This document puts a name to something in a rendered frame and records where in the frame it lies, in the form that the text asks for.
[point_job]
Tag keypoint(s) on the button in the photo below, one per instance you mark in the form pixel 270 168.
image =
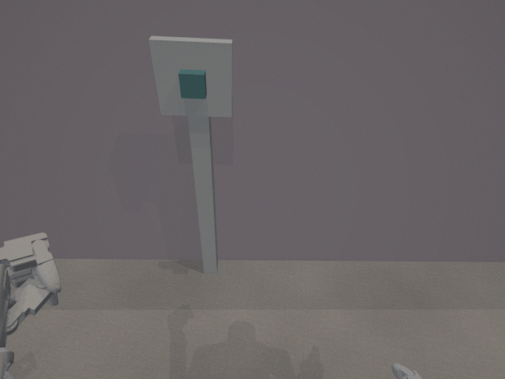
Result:
pixel 192 83

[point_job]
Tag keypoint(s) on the panel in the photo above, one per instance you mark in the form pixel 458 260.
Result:
pixel 169 55

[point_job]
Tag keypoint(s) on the robot right hand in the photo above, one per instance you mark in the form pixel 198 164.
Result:
pixel 402 372

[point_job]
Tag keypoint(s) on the robot left hand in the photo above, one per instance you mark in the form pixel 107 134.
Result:
pixel 26 263

